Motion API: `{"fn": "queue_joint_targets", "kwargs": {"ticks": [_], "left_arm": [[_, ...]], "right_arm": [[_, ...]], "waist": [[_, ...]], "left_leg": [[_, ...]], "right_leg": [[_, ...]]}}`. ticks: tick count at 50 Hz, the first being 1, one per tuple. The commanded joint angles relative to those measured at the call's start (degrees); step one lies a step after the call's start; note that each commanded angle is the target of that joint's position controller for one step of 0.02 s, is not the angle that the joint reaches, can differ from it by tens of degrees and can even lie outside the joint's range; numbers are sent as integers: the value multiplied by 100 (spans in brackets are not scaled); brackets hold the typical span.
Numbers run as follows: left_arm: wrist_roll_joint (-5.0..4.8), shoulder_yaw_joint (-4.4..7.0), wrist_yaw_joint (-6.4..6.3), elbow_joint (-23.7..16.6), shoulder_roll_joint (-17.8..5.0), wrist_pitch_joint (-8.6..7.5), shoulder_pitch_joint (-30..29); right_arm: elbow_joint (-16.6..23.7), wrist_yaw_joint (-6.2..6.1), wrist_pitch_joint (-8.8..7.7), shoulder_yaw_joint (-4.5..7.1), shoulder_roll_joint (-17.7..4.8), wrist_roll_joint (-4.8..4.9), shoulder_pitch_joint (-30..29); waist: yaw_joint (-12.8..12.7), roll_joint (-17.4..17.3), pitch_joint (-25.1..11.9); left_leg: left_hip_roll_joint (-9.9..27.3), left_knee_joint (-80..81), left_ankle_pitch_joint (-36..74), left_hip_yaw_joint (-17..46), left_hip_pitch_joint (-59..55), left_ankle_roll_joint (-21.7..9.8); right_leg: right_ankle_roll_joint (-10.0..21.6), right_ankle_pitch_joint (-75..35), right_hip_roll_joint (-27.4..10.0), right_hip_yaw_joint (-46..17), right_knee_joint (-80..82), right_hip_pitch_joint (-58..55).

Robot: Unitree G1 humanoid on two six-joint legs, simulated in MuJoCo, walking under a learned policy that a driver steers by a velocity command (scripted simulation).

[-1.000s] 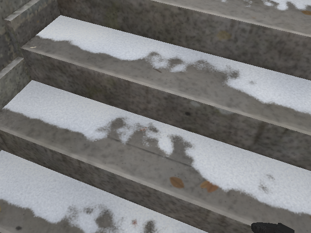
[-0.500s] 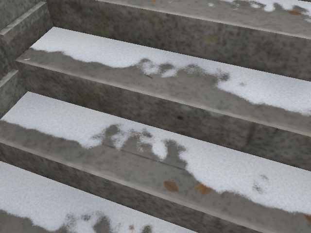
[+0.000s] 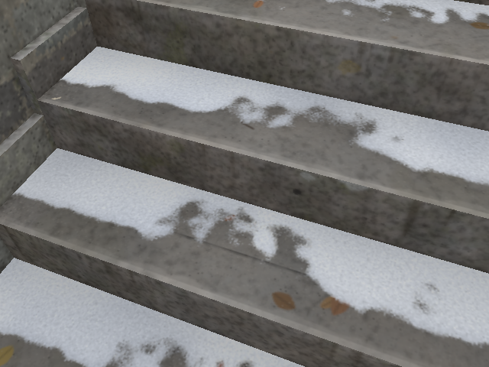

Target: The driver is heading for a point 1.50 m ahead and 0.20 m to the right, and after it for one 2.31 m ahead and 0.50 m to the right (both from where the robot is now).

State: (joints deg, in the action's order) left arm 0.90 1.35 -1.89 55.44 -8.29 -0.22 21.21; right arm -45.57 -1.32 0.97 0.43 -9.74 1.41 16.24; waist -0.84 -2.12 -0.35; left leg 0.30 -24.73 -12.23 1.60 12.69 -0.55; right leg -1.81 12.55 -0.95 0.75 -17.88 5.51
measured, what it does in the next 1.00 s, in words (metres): lifts its right foot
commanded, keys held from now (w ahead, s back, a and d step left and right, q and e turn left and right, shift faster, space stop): no key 0.62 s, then w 0.38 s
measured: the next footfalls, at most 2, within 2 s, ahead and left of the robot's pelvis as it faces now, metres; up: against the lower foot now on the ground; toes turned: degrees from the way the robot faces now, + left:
right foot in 1.32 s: +0.32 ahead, -0.15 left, +0.17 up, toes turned -6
left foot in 1.88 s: +0.67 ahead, +0.05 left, +0.34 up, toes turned +7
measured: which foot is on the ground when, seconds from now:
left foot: down 0.00-1.00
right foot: down 0.00-0.96, up 0.98-1.00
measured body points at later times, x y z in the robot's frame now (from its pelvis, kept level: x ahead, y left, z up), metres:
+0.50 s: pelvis +0.00 +0.02 +0.00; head +0.00 +0.02 +0.45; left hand -0.04 +0.25 -0.15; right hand +0.06 -0.21 -0.14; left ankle +0.01 +0.11 -0.74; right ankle -0.03 -0.14 -0.74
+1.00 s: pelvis +0.05 +0.03 -0.01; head +0.06 +0.03 +0.44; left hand +0.06 +0.28 -0.16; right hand +0.11 -0.22 -0.14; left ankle +0.01 +0.11 -0.74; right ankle -0.04 -0.13 -0.70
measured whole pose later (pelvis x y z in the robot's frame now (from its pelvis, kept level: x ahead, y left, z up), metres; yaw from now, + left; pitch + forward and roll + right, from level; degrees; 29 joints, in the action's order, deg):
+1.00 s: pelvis +0.05 +0.03 -0.01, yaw -1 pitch +2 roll +0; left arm -1.3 0.8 -1.2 56.3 -11.5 -3.8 22.6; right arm -45.5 -0.7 -3.3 1.8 -11.3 0.4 20.5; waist 0.2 -0.6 -2.9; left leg -2.9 -30.9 -20.4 -1.0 12.9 -4.0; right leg 5.2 24.3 -2.2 -2.9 -51.2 17.7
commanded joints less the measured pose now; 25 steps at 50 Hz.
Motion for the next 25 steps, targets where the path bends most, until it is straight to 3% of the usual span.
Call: {"fn": "queue_joint_targets", "kwargs": {"ticks": [1, 6, 7, 12, 13, 18, 19, 24, 25], "left_arm": [[8, 94, -62, -20, -518, -23, 528], [-12, 69, -75, 94, -503, -39, 588], [-33, 86, -71, 94, -553, -43, 485], [-39, 85, -8, 249, -553, -90, 544], [-77, 84, -30, 271, -516, -99, 628], [-77, 64, -92, 378, -506, -61, 706], [-85, 93, -126, 391, -610, -61, 670], [-79, 54, -165, 493, -541, -55, 700], [-125, 23, -158, 505, -479, -56, 677]], "right_arm": [[191, -23, -70, 100, -474, 7, 170], [115, -15, -85, 87, -458, 29, 110], [95, -27, -79, 86, -473, -27, 139], [23, -72, -75, 81, -490, 7, 160], [17, -63, -66, 89, -474, -36, 171], [-23, -22, -60, 92, -459, -10, 143], [-27, -25, -85, 98, -489, -39, 237], [-70, -44, -98, 98, -473, -33, 242], [-52, -74, -61, 108, -478, -52, 212]], "waist": [[-8, 88, 258], [-14, 47, 281], [16, 148, 312], [34, 81, 233], [-16, 51, 171], [-54, 70, 219], [-11, 59, 179], [-12, 81, 285], [0, 62, 303]], "left_leg": [[360, 404, 839, 362, 64, -114], [358, 445, 814, 375, 59, -132], [364, 474, 890, 360, 47, -130], [356, 517, 839, 357, -33, -189], [340, 500, 869, 361, -31, -187], [359, 529, 907, 343, 55, -161], [353, 547, 932, 317, -28, -154], [339, 589, 793, 320, -9, -174], [308, 568, 734, 315, -45, -164]], "right_leg": [[370, -357, -303, -313, 296, 302], [334, -301, -326, -313, 287, 377], [323, -424, -295, -296, 296, 387], [282, -386, -312, -287, 298, 355], [295, -367, -334, -298, 314, 305], [278, -281, -331, -270, 266, 290], [306, -216, -305, -255, 259, 343], [294, -144, -323, -254, 277, 424], [323, -194, -312, -264, 324, 460]]}}
Velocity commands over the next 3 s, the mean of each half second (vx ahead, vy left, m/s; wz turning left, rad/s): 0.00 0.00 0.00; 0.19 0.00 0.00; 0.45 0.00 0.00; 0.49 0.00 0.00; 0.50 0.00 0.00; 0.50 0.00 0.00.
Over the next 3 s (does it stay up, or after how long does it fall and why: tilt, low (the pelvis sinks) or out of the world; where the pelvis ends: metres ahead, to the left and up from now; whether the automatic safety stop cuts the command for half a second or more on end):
stays up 1.07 -0.09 0.54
